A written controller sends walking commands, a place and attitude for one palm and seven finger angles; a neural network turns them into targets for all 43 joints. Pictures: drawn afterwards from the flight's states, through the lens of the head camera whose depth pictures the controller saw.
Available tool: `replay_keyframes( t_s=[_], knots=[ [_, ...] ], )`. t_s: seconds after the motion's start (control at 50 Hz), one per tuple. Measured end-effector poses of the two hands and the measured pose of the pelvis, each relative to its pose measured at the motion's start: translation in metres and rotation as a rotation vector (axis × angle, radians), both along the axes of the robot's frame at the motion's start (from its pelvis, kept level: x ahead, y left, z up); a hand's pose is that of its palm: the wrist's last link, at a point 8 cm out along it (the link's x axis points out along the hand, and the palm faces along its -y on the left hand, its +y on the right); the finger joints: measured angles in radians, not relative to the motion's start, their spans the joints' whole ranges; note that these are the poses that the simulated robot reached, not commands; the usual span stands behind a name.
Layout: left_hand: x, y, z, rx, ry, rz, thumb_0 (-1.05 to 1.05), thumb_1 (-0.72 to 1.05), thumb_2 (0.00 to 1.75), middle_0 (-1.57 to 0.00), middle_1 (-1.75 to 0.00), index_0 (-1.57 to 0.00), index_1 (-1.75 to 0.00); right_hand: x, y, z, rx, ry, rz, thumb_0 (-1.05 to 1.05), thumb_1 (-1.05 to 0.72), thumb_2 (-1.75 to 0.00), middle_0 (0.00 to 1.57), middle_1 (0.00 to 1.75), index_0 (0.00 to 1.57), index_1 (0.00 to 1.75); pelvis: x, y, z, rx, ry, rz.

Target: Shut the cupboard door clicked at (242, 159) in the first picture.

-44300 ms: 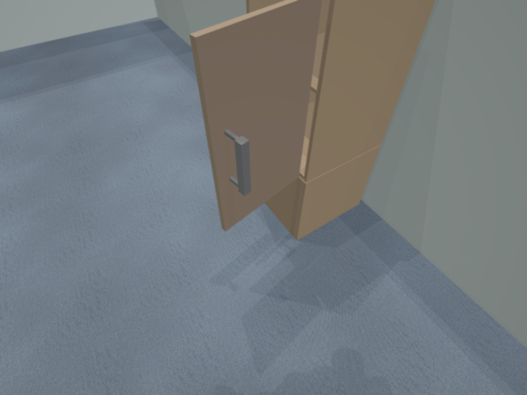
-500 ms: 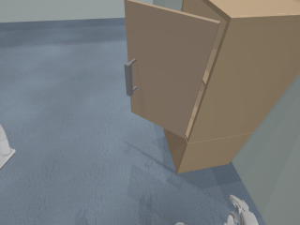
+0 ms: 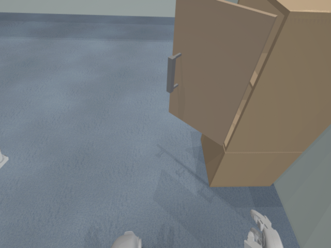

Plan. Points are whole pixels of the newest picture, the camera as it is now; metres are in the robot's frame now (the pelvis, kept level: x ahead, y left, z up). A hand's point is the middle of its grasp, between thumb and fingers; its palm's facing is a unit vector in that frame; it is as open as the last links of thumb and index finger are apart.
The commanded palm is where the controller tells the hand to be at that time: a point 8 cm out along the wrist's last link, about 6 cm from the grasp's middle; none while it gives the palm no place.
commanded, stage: step back with the hand held close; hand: left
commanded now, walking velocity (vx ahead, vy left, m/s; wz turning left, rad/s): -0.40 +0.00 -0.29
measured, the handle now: (174, 73) +0.80 -0.02 -0.02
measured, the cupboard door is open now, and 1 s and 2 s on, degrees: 47 47 47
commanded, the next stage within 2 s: stop stepping back and stand still in 0.14 s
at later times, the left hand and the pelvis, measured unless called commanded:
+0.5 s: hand out of the picture +0.12 +0.24 +0.21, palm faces +0.26 -0.88 -0.40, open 7.5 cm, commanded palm +0.07 +0.30 +0.21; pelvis -0.13 +0.04 +0.03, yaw -13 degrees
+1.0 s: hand out of the picture +0.11 +0.24 +0.19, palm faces +0.23 -0.88 -0.42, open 7.4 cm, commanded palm +0.06 +0.29 +0.21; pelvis -0.15 +0.04 +0.03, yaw -16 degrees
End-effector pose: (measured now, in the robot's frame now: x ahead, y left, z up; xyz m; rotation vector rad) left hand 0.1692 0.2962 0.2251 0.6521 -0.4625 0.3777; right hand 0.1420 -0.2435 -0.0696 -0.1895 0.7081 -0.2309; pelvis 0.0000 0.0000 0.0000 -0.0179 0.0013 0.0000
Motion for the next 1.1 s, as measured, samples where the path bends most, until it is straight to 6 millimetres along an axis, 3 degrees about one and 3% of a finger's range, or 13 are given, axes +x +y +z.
replay_keyframes(
  t_s=[0.1, 0.2, 0.28, 0.38, 0.46, 0.6, 0.7, 0.78, 0.86, 1.04, 1.06, 1.1],
  knots=[
    [-0.036, 0.019, -0.009, -0.098, 0.110, 0.075, 0.01, 0.89, 0.90, -0.21, -0.30, -0.21, -0.30, -0.009, 0.018, 0.015, -0.013, 0.064, 0.048, 0.02, -0.90, -0.90, 0.20, 0.30, 0.20, 0.30, -0.023, 0.016, 0.021, 0.058, 0.004, -0.045],
    [-0.050, 0.033, -0.014, -0.121, 0.068, 0.015, 0.02, 0.89, 0.90, -0.21, -0.30, -0.21, -0.30, -0.019, 0.039, 0.026, -0.043, -0.025, 0.063, 0.02, -0.90, -0.90, 0.20, 0.30, 0.20, 0.30, -0.058, 0.033, 0.015, 0.027, 0.011, -0.042],
    [-0.062, 0.033, -0.011, -0.161, 0.069, -0.025, 0.02, 0.89, 0.90, -0.21, -0.30, -0.21, -0.30, -0.047, 0.054, 0.037, 0.011, -0.087, 0.050, 0.01, -0.90, -0.90, 0.20, 0.30, 0.20, 0.30, -0.083, 0.036, 0.021, 0.001, -0.004, -0.113],
    [-0.076, 0.008, -0.008, -0.153, 0.081, -0.116, 0.02, 0.89, 0.90, -0.20, -0.30, -0.20, -0.30, -0.098, 0.054, 0.037, 0.056, -0.133, 0.014, 0.01, -0.90, -0.90, 0.20, 0.30, 0.20, 0.30, -0.111, 0.033, 0.019, 0.007, 0.005, -0.194],
    [-0.079, -0.006, -0.008, -0.162, 0.112, -0.178, 0.02, 0.89, 0.90, -0.21, -0.30, -0.21, -0.30, -0.156, 0.039, 0.027, 0.037, -0.026, -0.057, 0.01, -0.90, -0.90, 0.20, 0.30, 0.20, 0.30, -0.132, 0.035, 0.024, 0.015, -0.007, -0.222],
    [-0.081, 0.001, -0.006, -0.133, 0.111, -0.221, 0.02, 0.89, 0.90, -0.21, -0.30, -0.21, -0.30, -0.257, 0.010, 0.021, -0.069, 0.140, -0.264, 0.01, -0.90, -0.90, 0.20, 0.30, 0.20, 0.30, -0.140, 0.046, 0.027, 0.004, -0.008, -0.242],
    [-0.081, 0.005, -0.008, -0.110, 0.159, -0.200, 0.02, 0.89, 0.90, -0.21, -0.30, -0.21, -0.30, -0.295, 0.008, 0.020, -0.069, 0.171, -0.351, 0.02, -0.90, -0.90, 0.20, 0.30, 0.20, 0.30, -0.148, 0.046, 0.031, 0.001, -0.021, -0.256],
    [-0.089, -0.005, -0.010, -0.088, 0.184, -0.195, 0.02, 0.89, 0.90, -0.21, -0.30, -0.21, -0.30, -0.298, 0.012, 0.011, -0.027, 0.165, -0.333, 0.02, -0.90, -0.90, 0.20, 0.30, 0.20, 0.30, -0.155, 0.039, 0.029, 0.012, -0.015, -0.264],
    [-0.096, -0.015, -0.012, -0.116, 0.183, -0.213, 0.02, 0.89, 0.90, -0.21, -0.30, -0.21, -0.30, -0.287, 0.016, 0.005, 0.018, 0.165, -0.299, 0.02, -0.90, -0.90, 0.20, 0.30, 0.20, 0.30, -0.158, 0.037, 0.029, 0.008, -0.020, -0.274],
    [-0.091, -0.003, -0.015, -0.162, 0.167, -0.198, 0.02, 0.88, 0.90, -0.21, -0.30, -0.21, -0.30, -0.229, 0.027, 0.018, 0.009, 0.067, -0.226, 0.02, -0.90, -0.90, 0.20, 0.30, 0.20, 0.30, -0.148, 0.044, 0.030, 0.002, -0.031, -0.283],
    [-0.086, -0.002, -0.022, -0.148, 0.198, -0.199, 0.02, 0.89, 0.90, -0.21, -0.30, -0.21, -0.30, -0.222, 0.028, 0.019, 0.015, 0.049, -0.198, 0.02, -0.90, -0.90, 0.20, 0.30, 0.20, 0.30, -0.147, 0.046, 0.030, 0.003, -0.021, -0.278],
    [-0.069, 0.002, -0.061, -0.161, 0.392, -0.188, 0.01, 0.89, 0.90, -0.20, -0.30, -0.20, -0.30, -0.208, 0.026, 0.012, 0.031, 0.058, -0.137, 0.01, -0.90, -0.90, 0.20, 0.30, 0.20, 0.30, -0.148, 0.051, 0.028, 0.008, -0.006, -0.269]
  ],
)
